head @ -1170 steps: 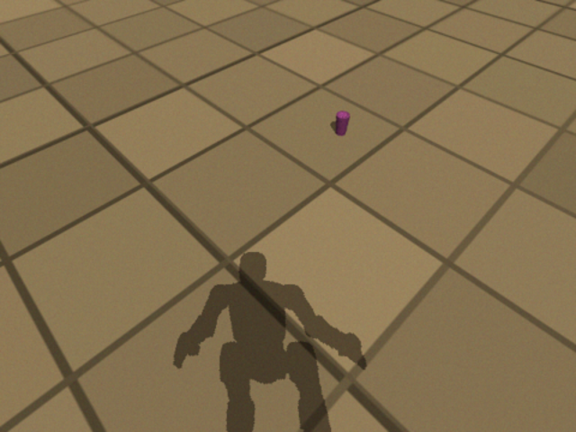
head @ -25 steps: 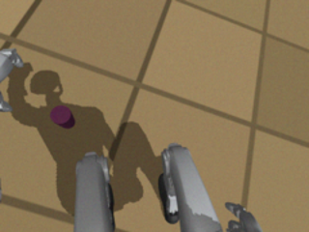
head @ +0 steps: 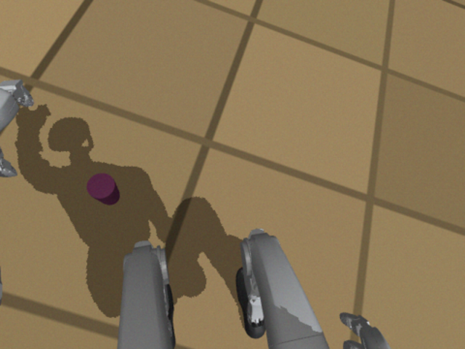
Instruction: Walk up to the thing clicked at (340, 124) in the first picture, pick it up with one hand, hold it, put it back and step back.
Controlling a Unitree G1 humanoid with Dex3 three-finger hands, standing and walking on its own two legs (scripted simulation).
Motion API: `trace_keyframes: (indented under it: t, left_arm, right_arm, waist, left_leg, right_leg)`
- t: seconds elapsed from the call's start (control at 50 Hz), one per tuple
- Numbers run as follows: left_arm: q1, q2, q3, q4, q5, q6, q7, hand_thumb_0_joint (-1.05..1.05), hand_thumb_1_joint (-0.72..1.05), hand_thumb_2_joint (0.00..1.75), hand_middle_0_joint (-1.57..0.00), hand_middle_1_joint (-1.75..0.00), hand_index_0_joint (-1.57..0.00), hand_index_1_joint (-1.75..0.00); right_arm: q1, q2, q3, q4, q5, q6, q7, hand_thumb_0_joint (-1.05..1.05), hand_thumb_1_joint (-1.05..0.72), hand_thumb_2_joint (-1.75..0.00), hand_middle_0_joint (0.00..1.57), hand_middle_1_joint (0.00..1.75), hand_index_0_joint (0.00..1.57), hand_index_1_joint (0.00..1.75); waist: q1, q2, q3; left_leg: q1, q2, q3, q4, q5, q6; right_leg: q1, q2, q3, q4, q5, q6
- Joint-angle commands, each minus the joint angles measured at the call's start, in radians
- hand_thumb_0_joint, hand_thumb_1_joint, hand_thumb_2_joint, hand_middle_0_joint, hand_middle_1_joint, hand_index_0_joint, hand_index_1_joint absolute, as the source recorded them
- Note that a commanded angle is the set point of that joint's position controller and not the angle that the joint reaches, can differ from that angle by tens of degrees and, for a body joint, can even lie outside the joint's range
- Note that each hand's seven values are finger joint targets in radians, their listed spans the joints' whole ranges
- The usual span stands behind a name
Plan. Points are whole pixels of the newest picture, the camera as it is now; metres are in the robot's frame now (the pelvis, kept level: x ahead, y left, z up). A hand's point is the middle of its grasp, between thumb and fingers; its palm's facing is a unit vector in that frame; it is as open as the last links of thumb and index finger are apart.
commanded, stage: go down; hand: left
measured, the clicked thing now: (106, 191) +0.50 +0.27 -0.47
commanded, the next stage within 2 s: approach in 1.80 s
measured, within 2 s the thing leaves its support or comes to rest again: neither
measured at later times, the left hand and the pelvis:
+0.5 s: hand out of the picture +0.47 +0.34 -0.02, palm faces -0.42 -0.05 -0.91, open 13.5 cm; pelvis +0.01 +0.00 +0.04, yaw +0 degrees
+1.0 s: hand out of the picture +0.47 +0.34 +0.00, palm faces -0.42 -0.05 -0.91, open 12.9 cm; pelvis +0.03 +0.01 +0.06, yaw +0 degrees
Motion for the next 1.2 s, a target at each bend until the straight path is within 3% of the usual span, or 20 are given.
trace_keyframes:
  t: [0.0,0.1,0.16,0.24,0.26,0.28,0.3,0.46,0.54,0.6,0.64,0.7,0.74,0.82,0.98,1.06,1.08,1.14,1.18]
  left_arm:
    - [-0.354,0.299,0.064,-0.175,-0.008,-0.009,0.044,0.00,-0.44,0.91,-0.22,-0.88,-0.19,-0.91]
    - [-0.321,0.310,0.075,-0.158,-0.002,-0.016,0.053,0.00,-0.45,0.90,-0.23,-0.87,-0.20,-0.90]
    - [-0.329,0.295,0.073,-0.161,-0.008,-0.019,0.063,0.00,-0.45,0.91,-0.24,-0.87,-0.20,-0.90]
    - [-0.322,0.296,0.074,-0.154,0.002,-0.017,0.075,0.00,-0.44,0.90,-0.23,-0.87,-0.20,-0.90]
    - [-0.320,0.304,0.080,-0.153,0.002,-0.018,0.079,0.00,-0.44,0.90,-0.23,-0.86,-0.20,-0.89]
    - [-0.327,0.276,0.058,-0.151,0.004,-0.017,0.079,0.00,-0.44,0.90,-0.24,-0.86,-0.21,-0.90]
    - [-0.320,0.288,0.071,-0.147,-0.001,-0.019,0.081,0.00,-0.44,0.90,-0.23,-0.87,-0.20,-0.90]
    - [-0.313,0.282,0.068,-0.136,0.009,-0.008,0.099,0.00,-0.41,0.89,-0.26,-0.85,-0.23,-0.88]
    - [-0.316,0.277,0.069,-0.136,0.010,-0.010,0.105,0.00,-0.42,0.89,-0.25,-0.85,-0.22,-0.88]
    - [-0.316,0.253,0.051,-0.126,0.012,-0.008,0.107,0.00,-0.41,0.89,-0.26,-0.85,-0.23,-0.88]
    - [-0.312,0.290,0.078,-0.135,0.011,-0.011,0.113,0.00,-0.41,0.90,-0.26,-0.85,-0.23,-0.89]
    - [-0.296,0.254,0.052,-0.120,0.016,-0.011,0.112,0.00,-0.40,0.93,-0.29,-0.84,-0.24,-0.89]
    - [-0.296,0.268,0.071,-0.125,0.008,-0.010,0.119,0.00,-0.39,0.91,-0.29,-0.84,-0.25,-0.88]
    - [-0.277,0.267,0.071,-0.130,0.016,-0.008,0.120,0.00,-0.36,0.92,-0.31,-0.83,-0.27,-0.88]
    - [-0.254,0.263,0.083,-0.127,0.007,-0.006,0.129,0.00,-0.35,0.91,-0.32,-0.84,-0.28,-0.88]
    - [-0.261,0.244,0.062,-0.121,0.014,-0.006,0.132,0.00,-0.35,0.89,-0.31,-0.84,-0.28,-0.87]
    - [-0.258,0.259,0.081,-0.122,0.010,-0.008,0.137,0.00,-0.35,0.89,-0.31,-0.84,-0.28,-0.87]
    - [-0.288,0.233,0.051,-0.119,0.014,-0.008,0.139,0.00,-0.34,0.91,-0.33,-0.83,-0.29,-0.87]
    - [-0.257,0.231,0.058,-0.094,0.014,-0.007,0.144,0.00,-0.33,0.90,-0.33,-0.83,-0.30,-0.87]
  right_arm:
    - [0.136,-0.206,-0.072,-0.047,0.000,-0.019,-0.023,0.00,-0.91,-0.90,0.20,0.30,0.20,0.30]
    - [0.147,-0.202,-0.070,-0.039,-0.001,-0.025,-0.023,0.00,-0.91,-0.91,0.20,0.30,0.20,0.30]
    - [0.149,-0.201,-0.074,-0.035,-0.001,-0.027,-0.025,0.00,-0.92,-0.91,0.20,0.30,0.20,0.30]
    - [0.160,-0.201,-0.078,-0.028,-0.002,-0.028,-0.021,0.00,-0.91,-0.91,0.20,0.30,0.20,0.30]
    - [0.156,-0.202,-0.080,-0.028,-0.001,-0.028,-0.021,0.00,-0.91,-0.91,0.20,0.30,0.20,0.30]
    - [0.156,-0.195,-0.078,-0.031,-0.002,-0.027,-0.020,0.00,-0.91,-0.91,0.20,0.30,0.20,0.30]
    - [0.152,-0.199,-0.081,-0.027,-0.002,-0.029,-0.020,0.00,-0.91,-0.91,0.20,0.30,0.20,0.30]
    - [0.158,-0.195,-0.083,-0.023,-0.001,-0.026,-0.016,0.00,-0.92,-0.91,0.20,0.30,0.20,0.30]
    - [0.156,-0.196,-0.087,-0.025,0.000,-0.026,-0.018,0.00,-0.91,-0.91,0.20,0.30,0.20,0.30]
    - [0.159,-0.190,-0.085,-0.024,-0.001,-0.026,-0.017,0.00,-0.92,-0.91,0.20,0.30,0.20,0.30]
    - [0.162,-0.191,-0.088,-0.024,-0.001,-0.025,-0.017,0.00,-0.92,-0.91,0.20,0.30,0.20,0.30]
    - [0.154,-0.189,-0.088,-0.030,0.001,-0.025,-0.018,0.00,-0.92,-0.91,0.20,0.30,0.20,0.30]
    - [0.159,-0.191,-0.091,-0.026,0.003,-0.025,-0.020,0.00,-0.92,-0.91,0.20,0.30,0.20,0.30]
    - [0.171,-0.189,-0.090,-0.023,0.001,-0.023,-0.018,0.00,-0.92,-0.91,0.20,0.30,0.20,0.30]
    - [0.174,-0.188,-0.095,-0.021,0.001,-0.019,-0.018,0.00,-0.92,-0.91,0.20,0.30,0.20,0.30]
    - [0.175,-0.184,-0.093,-0.022,0.001,-0.018,-0.018,0.00,-0.92,-0.91,0.20,0.30,0.20,0.30]
    - [0.173,-0.188,-0.098,-0.021,0.003,-0.018,-0.019,0.00,-0.92,-0.91,0.20,0.30,0.20,0.30]
    - [0.170,-0.186,-0.093,-0.023,0.003,-0.019,-0.021,0.00,-0.92,-0.91,0.20,0.30,0.20,0.30]
    - [0.179,-0.188,-0.095,-0.019,0.004,-0.019,-0.021,0.00,-0.92,-0.91,0.20,0.30,0.20,0.30]
  waist:
    - [0.003,0.224,-0.546]
    - [0.011,0.223,-0.569]
    - [0.009,0.220,-0.555]
    - [0.011,0.225,-0.569]
    - [0.018,0.224,-0.569]
    - [0.006,0.229,-0.552]
    - [0.012,0.214,-0.553]
    - [0.012,0.225,-0.553]
    - [0.017,0.215,-0.549]
    - [0.002,0.216,-0.538]
    - [0.017,0.206,-0.565]
    - [0.014,0.214,-0.528]
    - [0.016,0.196,-0.530]
    - [0.022,0.216,-0.559]
    - [0.028,0.206,-0.544]
    - [0.020,0.213,-0.529]
    - [0.027,0.193,-0.533]
    - [0.010,0.215,-0.511]
    - [0.013,0.193,-0.508]
  left_leg:
    - [0.545,-0.009,-0.013,-0.321,0.022,0.008]
    - [0.590,-0.014,-0.001,-0.315,0.131,0.008]
    - [0.598,-0.011,-0.004,-0.338,0.120,0.005]
    - [0.643,-0.009,-0.005,-0.340,0.193,0.005]
    - [0.649,-0.008,-0.008,-0.354,0.171,0.003]
    - [0.641,-0.011,0.005,-0.353,0.157,0.007]
    - [0.637,-0.011,0.002,-0.360,0.143,0.007]
    - [0.684,-0.007,0.001,-0.385,0.200,0.004]
    - [0.696,-0.005,-0.011,-0.408,0.172,0.001]
    - [0.700,-0.007,0.006,-0.397,0.203,0.007]
    - [0.698,-0.011,0.015,-0.400,0.208,0.008]
    - [0.711,-0.005,0.000,-0.430,0.171,0.004]
    - [0.709,-0.006,0.001,-0.437,0.161,0.005]
    - [0.748,-0.006,0.006,-0.426,0.257,0.005]
    - [0.767,-0.002,0.003,-0.451,0.270,0.004]
    - [0.775,-0.002,0.004,-0.464,0.261,0.004]
    - [0.779,-0.001,-0.002,-0.472,0.248,0.004]
    - [0.786,0.000,0.000,-0.481,0.233,0.003]
    - [0.770,-0.001,0.001,-0.479,0.247,0.002]
  right_leg:
    - [0.213,0.041,-0.043,-0.210,0.074,-0.082]
    - [0.247,0.041,-0.037,-0.228,0.133,-0.085]
    - [0.252,0.041,-0.037,-0.247,0.123,-0.086]
    - [0.266,0.043,-0.037,-0.257,0.161,-0.087]
    - [0.274,0.042,-0.038,-0.264,0.146,-0.087]
    - [0.280,0.043,-0.034,-0.281,0.141,-0.086]
    - [0.291,0.043,-0.035,-0.286,0.133,-0.086]
    - [0.317,0.045,-0.033,-0.310,0.163,-0.087]
    - [0.322,0.045,-0.034,-0.322,0.144,-0.087]
    - [0.333,0.048,-0.029,-0.338,0.169,-0.087]
    - [0.369,0.047,-0.026,-0.348,0.175,-0.086]
    - [0.345,0.047,-0.028,-0.356,0.147,-0.086]
    - [0.367,0.047,-0.028,-0.369,0.140,-0.086]
    - [0.379,0.049,-0.027,-0.364,0.197,-0.088]
    - [0.401,0.051,-0.027,-0.390,0.199,-0.088]
    - [0.407,0.053,-0.026,-0.403,0.197,-0.088]
    - [0.413,0.052,-0.027,-0.407,0.187,-0.088]
    - [0.396,0.054,-0.025,-0.417,0.176,-0.089]
    - [0.405,0.054,-0.026,-0.416,0.182,-0.089]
